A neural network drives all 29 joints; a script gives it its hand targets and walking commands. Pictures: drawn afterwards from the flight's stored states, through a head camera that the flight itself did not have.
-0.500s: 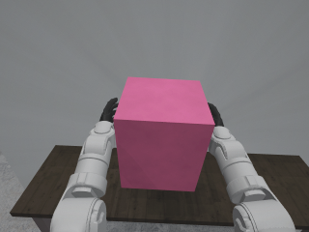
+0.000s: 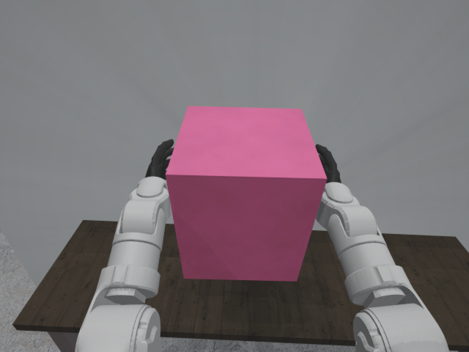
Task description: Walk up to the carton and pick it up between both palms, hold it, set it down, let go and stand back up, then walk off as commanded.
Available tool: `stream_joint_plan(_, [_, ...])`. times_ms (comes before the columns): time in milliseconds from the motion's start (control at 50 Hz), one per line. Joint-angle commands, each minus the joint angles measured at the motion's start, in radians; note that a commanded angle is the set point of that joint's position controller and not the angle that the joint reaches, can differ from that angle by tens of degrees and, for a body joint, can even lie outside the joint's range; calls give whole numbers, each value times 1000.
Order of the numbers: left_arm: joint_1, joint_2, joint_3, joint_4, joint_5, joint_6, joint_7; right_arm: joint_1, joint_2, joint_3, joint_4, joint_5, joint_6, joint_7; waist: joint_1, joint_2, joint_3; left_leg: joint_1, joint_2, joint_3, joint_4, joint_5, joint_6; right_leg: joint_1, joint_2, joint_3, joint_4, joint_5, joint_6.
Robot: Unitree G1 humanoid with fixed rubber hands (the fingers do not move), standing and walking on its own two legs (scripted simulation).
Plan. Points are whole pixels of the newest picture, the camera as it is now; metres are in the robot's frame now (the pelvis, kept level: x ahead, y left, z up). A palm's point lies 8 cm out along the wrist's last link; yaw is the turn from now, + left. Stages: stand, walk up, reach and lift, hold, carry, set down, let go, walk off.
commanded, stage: reach and lift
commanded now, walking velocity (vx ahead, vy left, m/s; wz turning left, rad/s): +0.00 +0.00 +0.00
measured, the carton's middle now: (242, 193) +0.37 +0.03 +0.15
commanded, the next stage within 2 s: hold in 0.04 s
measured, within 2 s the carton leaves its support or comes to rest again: neither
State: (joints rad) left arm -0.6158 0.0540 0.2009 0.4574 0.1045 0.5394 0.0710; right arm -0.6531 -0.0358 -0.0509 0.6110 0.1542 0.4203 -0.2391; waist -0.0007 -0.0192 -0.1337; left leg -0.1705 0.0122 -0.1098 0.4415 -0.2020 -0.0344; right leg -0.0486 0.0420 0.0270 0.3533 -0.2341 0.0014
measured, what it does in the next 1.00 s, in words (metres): stands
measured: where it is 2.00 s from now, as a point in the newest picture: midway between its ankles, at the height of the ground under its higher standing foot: outside the picture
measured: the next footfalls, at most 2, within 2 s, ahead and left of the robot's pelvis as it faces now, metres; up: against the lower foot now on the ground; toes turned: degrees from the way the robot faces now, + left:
none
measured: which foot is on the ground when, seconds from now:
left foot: down 0.00-1.00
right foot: down 0.00-1.00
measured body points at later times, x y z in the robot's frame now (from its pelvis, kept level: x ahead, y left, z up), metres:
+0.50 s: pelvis +0.00 +0.00 +0.00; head -0.09 +0.02 +0.44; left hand +0.36 +0.18 +0.19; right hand +0.37 -0.12 +0.19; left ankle +0.03 +0.14 -0.74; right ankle -0.02 -0.12 -0.74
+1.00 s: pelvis +0.00 +0.00 +0.00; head -0.09 +0.02 +0.44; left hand +0.36 +0.18 +0.19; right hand +0.37 -0.12 +0.19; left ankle +0.03 +0.14 -0.74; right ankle -0.02 -0.12 -0.74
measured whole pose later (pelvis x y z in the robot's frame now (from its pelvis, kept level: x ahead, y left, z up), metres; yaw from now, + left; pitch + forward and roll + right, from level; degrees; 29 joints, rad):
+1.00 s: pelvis +0.00 +0.00 +0.00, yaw +0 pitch -5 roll -1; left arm -0.60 0.05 0.20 0.36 0.11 0.64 0.07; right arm -0.65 -0.04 -0.05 0.54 0.16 0.50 -0.24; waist 0.00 -0.02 -0.13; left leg -0.16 0.01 -0.11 0.43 -0.19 -0.03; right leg -0.04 0.04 0.03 0.34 -0.22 0.00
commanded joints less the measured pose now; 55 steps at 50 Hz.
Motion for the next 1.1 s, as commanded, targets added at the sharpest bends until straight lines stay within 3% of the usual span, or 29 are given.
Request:
stream_joint_plan(0, [-752,-766,-510,-316,-87,-21,-179,-909,685,405,-462,156,-94,86,-109,53,-318,226,-66,51,-72,359,-3,10,24,-27,-102,405,58])
stream_joint_plan(60, [-721,-736,-459,-288,-48,2,-194,-892,672,380,-415,152,-75,82,-100,39,-254,218,-68,67,-82,313,10,6,10,-24,-117,375,62])
stream_joint_plan(120, [-758,-774,-497,-320,-81,3,-193,-963,686,393,-477,162,-80,82,-109,32,-329,220,-65,61,-79,310,12,10,16,-25,-107,364,59])
stream_joint_plan(140, [-767,-781,-513,-360,-95,-1,-189,-959,704,426,-505,181,-80,81,-98,31,-365,241,-66,60,-65,365,6,24,25,-21,-97,420,59])
stream_joint_plan(160, [-775,-776,-528,-367,-94,-1,-186,-930,702,413,-484,172,-77,80,-122,64,-351,244,-65,51,-66,374,-5,17,24,-28,-93,427,53])
stream_joint_plan(200, [-749,-767,-515,-341,-100,6,-185,-971,705,436,-547,178,-74,81,-88,30,-367,213,-71,60,-65,340,9,31,22,-18,-99,410,60])
stream_joint_plan(260, [-752,-783,-546,-392,-119,15,-181,-955,701,446,-561,197,-62,77,-105,64,-385,253,-69,48,-53,384,-3,18,19,-15,-96,459,55])
stream_joint_plan(300, [-795,-761,-534,-417,-107,15,-181,-925,684,421,-506,184,-45,82,-115,59,-347,232,-67,50,-70,346,0,6,23,-22,-104,377,49])
stream_joint_plan(380, [-702,-745,-465,-302,-57,49,-194,-922,657,394,-448,163,-29,84,-101,35,-265,213,-62,60,-94,273,8,-21,19,-28,-130,305,50])
stream_joint_plan(420, [-761,-764,-514,-413,-80,36,-190,-907,683,393,-467,167,-40,89,-118,73,-321,228,-62,55,-83,318,4,-2,20,-25,-114,335,43])
stream_joint_plan(440, [-741,-768,-508,-389,-84,43,-187,-942,668,403,-505,168,-41,88,-109,52,-322,230,-59,58,-81,324,2,0,25,-33,-111,341,45])
stream_joint_plan(480, [-719,-754,-475,-334,-67,52,-193,-928,656,382,-468,166,-29,88,-101,47,-257,208,-64,64,-86,313,4,-14,15,-27,-122,346,50])
stream_joint_plan(520, [-766,-780,-521,-407,-110,35,-184,-950,681,425,-526,184,-40,91,-98,41,-358,233,-56,50,-69,366,3,-7,26,-27,-107,375,45])
stream_joint_plan(540, [-751,-787,-542,-404,-109,43,-183,-961,676,424,-548,188,-41,87,-109,74,-359,243,-61,51,-63,379,-6,4,23,-27,-104,394,48])
stream_joint_plan(560, [-775,-768,-540,-429,-108,42,-181,-932,662,411,-506,189,-32,90,-115,82,-339,235,-61,52,-68,361,-9,1,23,-29,-104,370,43])
stream_joint_plan(620, [-777,-761,-491,-359,-80,46,-180,-946,656,387,-442,174,-22,98,-106,53,-294,235,-56,56,-90,293,5,-43,24,-33,-127,272,43])
stream_joint_plan(640, [-776,-763,-481,-337,-66,55,-183,-945,650,371,-424,161,-22,103,-106,68,-252,215,-54,58,-103,260,4,-48,22,-38,-128,235,40])
stream_joint_plan(660, [-768,-765,-479,-322,-68,55,-185,-965,654,369,-440,153,-26,103,-105,45,-257,211,-57,64,-103,239,9,-55,18,-34,-134,228,46])
stream_joint_plan(680, [-839,-778,-508,-393,-94,39,-180,-983,675,360,-444,156,-37,109,-109,76,-291,195,-55,64,-99,247,2,-48,19,-36,-125,225,40])
stream_joint_plan(700, [-824,-772,-501,-361,-95,41,-182,-974,674,363,-444,159,-35,107,-113,55,-290,189,-60,67,-98,234,4,-37,21,-29,-123,217,41])
stream_joint_plan(740, [-796,-787,-524,-369,-100,39,-175,-970,660,370,-468,163,-39,107,-114,75,-312,208,-55,58,-88,292,-5,-33,27,-39,-115,264,34])
stream_joint_plan(820, [-806,-781,-522,-375,-96,41,-168,-971,663,363,-441,167,-33,110,-117,86,-297,225,-56,56,-87,263,-2,-63,21,-37,-125,239,38])
stream_joint_plan(860, [-787,-781,-515,-375,-93,38,-168,-961,671,385,-459,166,-35,107,-98,57,-314,216,-53,59,-89,281,0,-38,26,-33,-121,244,39])
stream_joint_plan(900, [-796,-784,-543,-411,-112,34,-167,-969,677,406,-514,182,-40,101,-106,58,-354,223,-63,60,-74,329,0,-9,24,-34,-107,331,44])
stream_joint_plan(960, [-779,-775,-512,-374,-96,45,-171,-971,663,384,-468,179,-28,103,-95,49,-292,226,-58,64,-82,289,5,-45,21,-29,-121,285,48])
stream_joint_plan(1000, [-816,-800,-554,-443,-123,30,-163,-962,694,411,-501,193,-35,104,-104,71,-379,264,-52,52,-62,359,-6,-35,31,-34,-103,330,40])
stream_joint_plan(1020, [-796,-783,-539,-424,-114,33,-163,-975,687,418,-513,189,-32,99,-94,52,-365,245,-60,59,-62,337,-1,-23,26,-28,-109,331,43])
stream_joint_plan(1080, [-843,-792,-566,-458,-120,35,-161,-938,672,384,-461,179,-28,106,-118,105,-329,235,-53,53,-80,314,-9,-46,23,-30,-110,280,35])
